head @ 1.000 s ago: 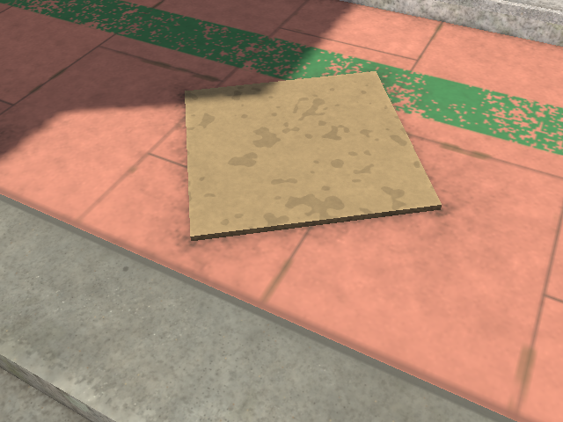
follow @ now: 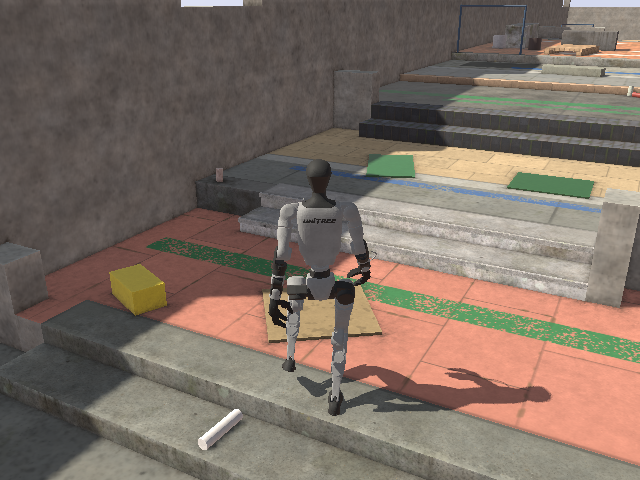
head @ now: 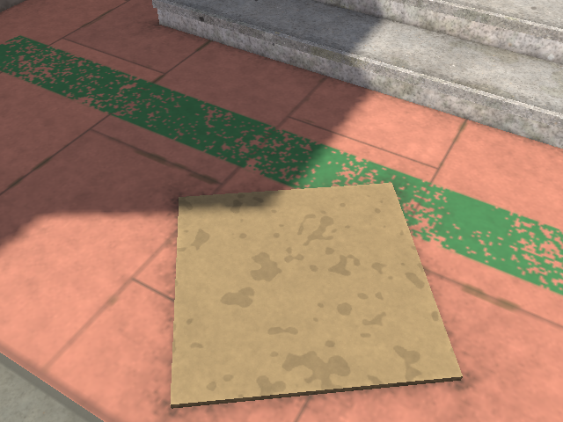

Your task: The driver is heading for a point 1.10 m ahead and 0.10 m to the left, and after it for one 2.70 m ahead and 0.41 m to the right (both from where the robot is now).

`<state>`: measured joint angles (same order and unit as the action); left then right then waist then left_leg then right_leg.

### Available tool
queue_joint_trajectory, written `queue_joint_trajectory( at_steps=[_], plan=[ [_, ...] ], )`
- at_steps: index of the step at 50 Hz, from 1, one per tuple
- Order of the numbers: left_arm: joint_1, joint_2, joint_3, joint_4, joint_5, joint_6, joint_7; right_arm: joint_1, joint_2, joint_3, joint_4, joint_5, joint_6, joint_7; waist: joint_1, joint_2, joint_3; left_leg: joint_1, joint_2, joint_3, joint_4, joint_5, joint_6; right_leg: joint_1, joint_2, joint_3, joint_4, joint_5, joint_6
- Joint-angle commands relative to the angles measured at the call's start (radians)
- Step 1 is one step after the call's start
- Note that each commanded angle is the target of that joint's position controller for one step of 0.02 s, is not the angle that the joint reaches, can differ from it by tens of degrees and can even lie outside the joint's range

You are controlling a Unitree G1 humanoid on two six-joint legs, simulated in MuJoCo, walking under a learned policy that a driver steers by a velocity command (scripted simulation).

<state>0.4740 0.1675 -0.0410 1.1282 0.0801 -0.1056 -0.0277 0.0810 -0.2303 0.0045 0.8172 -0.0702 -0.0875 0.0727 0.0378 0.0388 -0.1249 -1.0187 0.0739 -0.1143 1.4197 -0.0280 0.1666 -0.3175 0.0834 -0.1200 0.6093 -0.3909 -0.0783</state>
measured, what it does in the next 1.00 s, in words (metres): climbs: left foot, then right foot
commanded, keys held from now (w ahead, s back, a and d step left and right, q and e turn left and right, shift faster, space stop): w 1.00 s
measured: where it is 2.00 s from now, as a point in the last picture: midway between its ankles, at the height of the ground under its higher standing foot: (287, 238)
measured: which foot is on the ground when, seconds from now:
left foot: up 0.00-0.22, down 0.24-0.78, up 0.80-1.00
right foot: down 0.00-0.28, up 0.30-0.76, down 0.78-1.00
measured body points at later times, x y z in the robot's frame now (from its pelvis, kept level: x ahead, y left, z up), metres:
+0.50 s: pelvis +0.32 +0.06 +0.03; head +0.33 +0.07 +0.48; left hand +0.43 +0.31 -0.10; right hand +0.29 -0.18 -0.12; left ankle +0.31 +0.13 -0.72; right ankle +0.37 -0.11 -0.62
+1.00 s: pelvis +0.60 +0.00 +0.04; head +0.62 -0.01 +0.49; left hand +0.65 +0.26 -0.09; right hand +0.71 -0.26 -0.09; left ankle +0.60 +0.15 -0.61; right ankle +0.65 -0.09 -0.70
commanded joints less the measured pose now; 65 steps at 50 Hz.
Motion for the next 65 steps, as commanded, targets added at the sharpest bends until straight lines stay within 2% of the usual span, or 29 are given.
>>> queue_joint_trajectory(
  at_steps=[1, 3, 6, 11, 12, 13, 14, 15, 16, 17, 19, 21, 22, 24, 27, 33, 36, 38, 39, 40, 41, 42, 43, 45, 47, 53, 61, 63, 65],
  plan=[
    [-0.142, 0.078, 0.002, -0.120, -0.004, -0.057, 0.010, -0.073, -0.054, -0.009, -0.062, -0.001, -0.010, 0.011, -0.036, -0.052, 0.058, 0.126, 0.041, 0.073, -0.284, 0.108, -0.067, 0.002, -0.210, 0.177, -0.339, 0.513, -0.122],
    [-0.021, 0.108, 0.014, -0.100, -0.024, -0.048, -0.008, -0.161, -0.011, -0.002, -0.073, 0.004, 0.007, 0.014, 0.022, -0.091, 0.087, 0.197, 0.016, 0.136, -0.506, 0.106, -0.107, 0.094, -0.213, 0.142, -0.357, 0.599, -0.128],
    [0.070, 0.127, 0.030, -0.069, -0.026, -0.036, -0.041, -0.251, -0.003, -0.012, -0.107, 0.011, 0.034, 0.012, 0.043, -0.109, 0.153, 0.244, -0.010, 0.155, -0.696, 0.114, -0.122, 0.237, -0.282, 0.177, -0.393, 0.617, -0.150],
    [0.020, 0.184, 0.074, -0.062, -0.020, -0.016, -0.034, -0.237, -0.066, -0.062, -0.121, 0.039, 0.021, -0.018, -0.037, -0.123, 0.107, 0.465, -0.091, 0.200, -0.934, 0.041, -0.056, 0.467, -0.315, 0.135, -0.258, 1.107, -0.093],
    [0.019, 0.187, 0.080, -0.064, -0.008, -0.015, -0.030, -0.157, -0.104, -0.079, -0.097, 0.049, 0.010, -0.031, -0.066, -0.121, 0.049, 0.656, -0.107, 0.199, -0.925, 0.092, -0.021, 0.417, -0.287, 0.113, -0.170, 1.203, -0.055],
    [0.027, 0.137, 0.070, -0.082, 0.003, -0.019, -0.023, 0.036, -0.140, -0.093, -0.046, 0.042, 0.004, -0.044, -0.109, -0.062, -0.115, 1.009, -0.037, 0.123, -0.811, 0.260, 0.060, 0.261, -0.235, 0.105, 0.038, 1.028, -0.009],
    [0.197, 0.026, 0.028, -0.103, 0.018, -0.029, -0.021, 0.266, -0.155, -0.085, 0.007, 0.045, -0.002, -0.047, -0.112, 0.176, -0.405, 1.610, 0.209, -0.257, -0.857, 0.250, 0.293, -0.163, -0.088, 0.120, 0.356, 0.480, 0.081],
    [0.041, 0.091, 0.052, -0.106, -0.017, -0.016, -0.050, 0.492, -0.120, -0.092, 0.104, 0.018, 0.006, -0.063, -0.218, 0.140, -0.328, 1.623, 0.267, -0.502, -1.063, 0.055, 0.262, -0.348, 0.013, 0.171, 0.591, -0.102, 0.078],
    [-0.104, 0.110, 0.072, -0.153, -0.045, -0.009, -0.054, 0.460, -0.152, -0.116, 0.138, 0.016, -0.010, -0.074, -0.218, 0.087, -0.087, 1.431, 0.232, -0.428, -1.122, -0.140, 0.148, -0.493, -0.051, 0.251, 0.738, -0.036, 0.023],
    [-0.172, 0.133, 0.082, -0.157, -0.040, -0.016, -0.039, 0.322, -0.145, -0.119, 0.120, 0.022, -0.017, -0.082, -0.165, 0.046, 0.070, 1.184, 0.210, -0.327, -1.162, -0.149, 0.109, -0.511, -0.121, 0.253, 0.743, 0.054, -0.003],
    [-0.169, 0.069, 0.070, -0.164, 0.002, -0.013, -0.023, 0.184, 0.018, -0.073, 0.105, 0.033, -0.008, -0.079, -0.059, 0.004, 0.044, 0.956, 0.189, -0.189, -1.218, 0.032, 0.113, -0.371, -0.188, 0.242, 0.685, 0.141, -0.030],
    [-0.190, 0.013, 0.062, -0.181, -0.007, 0.005, -0.028, 0.156, 0.070, -0.057, 0.098, 0.033, -0.012, -0.077, -0.013, -0.009, 0.040, 0.866, 0.160, -0.123, -1.254, 0.043, 0.108, -0.372, -0.195, 0.221, 0.680, 0.112, -0.022],
    [-0.199, 0.121, 0.103, -0.208, -0.151, 0.000, 0.023, 0.118, -0.025, -0.066, 0.081, 0.084, -0.024, -0.059, 0.010, -0.029, 0.073, 0.853, 0.143, -0.077, -1.262, 0.022, 0.068, -0.389, -0.210, 0.197, 0.646, 0.166, 0.002],
    [-0.254, 0.102, 0.095, -0.225, -0.122, 0.004, 0.054, 0.162, -0.069, -0.070, 0.101, 0.082, -0.032, -0.058, 0.002, -0.018, 0.119, 0.775, 0.144, -0.055, -1.295, 0.007, 0.067, -0.440, -0.236, 0.186, 0.552, 0.248, 0.040],
    [-0.367, 0.073, 0.088, -0.263, -0.092, 0.005, 0.046, 0.251, -0.073, -0.063, 0.130, 0.065, -0.020, -0.076, -0.030, 0.018, 0.148, 0.745, 0.103, 0.015, -1.297, 0.069, 0.052, -0.442, -0.227, 0.150, 0.353, 0.429, 0.056],
    [-0.608, 0.079, 0.078, -0.330, -0.106, 0.015, 0.016, 0.402, -0.099, -0.063, 0.176, 0.089, -0.005, -0.086, -0.106, 0.004, 0.198, 0.934, 0.126, 0.034, -1.307, 0.048, 0.020, -0.391, -0.163, 0.101, 0.011, 0.487, 0.050],
    [-0.636, 0.103, 0.083, -0.351, -0.105, 0.006, -0.001, 0.416, -0.113, -0.075, 0.192, 0.084, 0.016, -0.095, -0.091, 0.022, 0.210, 1.074, 0.175, 0.033, -1.243, 0.173, 0.013, -0.384, -0.141, 0.086, -0.045, 0.370, 0.020],
    [-0.510, 0.152, 0.107, -0.322, -0.099, -0.005, -0.005, 0.372, -0.124, -0.080, 0.183, 0.078, 0.026, -0.100, -0.010, 0.069, 0.118, 1.107, 0.151, 0.066, -1.083, 0.527, -0.015, -0.183, -0.085, 0.049, -0.070, 0.286, -0.020],
    [-0.322, 0.203, 0.134, -0.263, -0.096, -0.006, -0.001, 0.346, -0.105, -0.073, 0.171, 0.073, 0.029, -0.102, 0.070, 0.071, 0.008, 1.033, 0.106, 0.101, -0.896, 0.632, -0.041, 0.071, -0.078, 0.058, -0.056, 0.324, -0.056],
    [-0.148, 0.273, 0.157, -0.224, -0.079, -0.004, 0.007, 0.414, -0.026, -0.052, 0.151, 0.073, 0.019, -0.092, 0.081, -0.044, -0.162, 0.660, 0.015, 0.152, -0.567, 0.435, -0.110, 0.526, -0.278, 0.344, -0.026, 0.299, -0.177],
    [-0.002, 0.300, 0.166, -0.198, -0.084, 0.012, 0.014, 0.421, 0.005, -0.030, 0.150, 0.066, -0.005, -0.080, 0.121, -0.242, -0.316, 0.421, -0.129, 0.109, -0.234, -0.296, -0.154, 0.747, -0.448, 0.749, -0.204, 0.102, -0.275],
    [-0.058, 0.247, 0.145, -0.203, -0.085, 0.016, 0.022, 0.355, -0.052, -0.054, 0.146, 0.088, -0.026, -0.069, 0.112, -0.251, -0.281, 0.283, -0.110, -0.014, -0.053, -0.473, -0.140, 0.730, -0.446, 0.831, -0.281, 0.034, -0.249],
    [-0.179, 0.223, 0.136, -0.229, -0.090, 0.015, 0.028, 0.268, -0.099, -0.067, 0.110, 0.108, -0.040, -0.068, 0.082, -0.186, -0.131, 0.225, -0.054, 0.002, -0.034, -0.404, -0.130, 0.564, -0.423, 0.688, -0.308, 0.053, -0.211],
    [-0.312, 0.155, 0.119, -0.241, -0.075, 0.006, 0.023, 0.180, -0.098, -0.080, 0.082, 0.101, -0.034, -0.085, 0.007, -0.075, 0.019, 0.318, 0.028, 0.047, -0.120, -0.279, -0.117, 0.242, -0.357, 0.484, -0.379, 0.183, -0.172],
    [-0.329, 0.101, 0.106, -0.217, -0.068, -0.002, 0.008, 0.243, -0.049, -0.084, 0.096, 0.092, -0.005, -0.096, -0.053, -0.106, 0.054, 0.418, 0.054, 0.042, -0.175, -0.255, -0.105, 0.101, -0.309, 0.384, -0.428, 0.204, -0.163],
    [-0.248, 0.194, 0.126, -0.183, -0.080, -0.001, 0.035, 0.064, -0.039, -0.078, 0.042, 0.073, 0.014, -0.095, -0.038, -0.093, 0.124, 0.379, 0.074, 0.078, -0.536, -0.045, -0.145, 0.052, -0.294, 0.260, -0.509, 0.268, -0.161],
    [-0.130, 0.236, 0.142, -0.126, -0.106, 0.015, 0.040, -0.140, -0.065, -0.071, -0.003, 0.096, 0.010, -0.065, 0.024, -0.107, 0.169, 0.435, 0.024, 0.107, -0.859, -0.019, -0.146, 0.226, -0.334, 0.216, -0.446, 0.257, -0.124],
    [-0.135, 0.246, 0.147, -0.121, -0.108, 0.024, 0.042, -0.120, -0.082, -0.075, 0.000, 0.093, 0.003, -0.058, 0.002, -0.114, 0.165, 0.497, 0.009, 0.122, -0.903, -0.074, -0.121, 0.249, -0.349, 0.219, -0.391, 0.270, -0.108],
    [-0.163, 0.230, 0.141, -0.128, -0.107, 0.035, 0.044, 0.050, -0.125, -0.101, 0.059, 0.087, -0.001, -0.060, -0.083, -0.104, 0.087, 0.740, -0.043, 0.167, -0.958, -0.101, -0.090, 0.213, -0.295, 0.175, -0.209, 0.464, -0.070]
  ],
)
Velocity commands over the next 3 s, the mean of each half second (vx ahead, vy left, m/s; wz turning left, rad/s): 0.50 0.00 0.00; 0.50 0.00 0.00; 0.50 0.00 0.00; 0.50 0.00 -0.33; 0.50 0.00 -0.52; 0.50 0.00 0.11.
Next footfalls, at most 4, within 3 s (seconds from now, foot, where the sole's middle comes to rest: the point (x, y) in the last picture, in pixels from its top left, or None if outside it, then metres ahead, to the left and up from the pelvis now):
0.24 left None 0.36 0.14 -0.76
0.78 right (341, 365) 0.69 -0.09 -0.73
1.32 left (245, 290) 0.91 0.17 -0.74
1.88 right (330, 211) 1.22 -0.08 -0.74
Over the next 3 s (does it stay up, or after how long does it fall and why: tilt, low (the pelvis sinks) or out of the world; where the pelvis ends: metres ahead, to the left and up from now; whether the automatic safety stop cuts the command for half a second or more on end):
stays up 1.62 -0.15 0.02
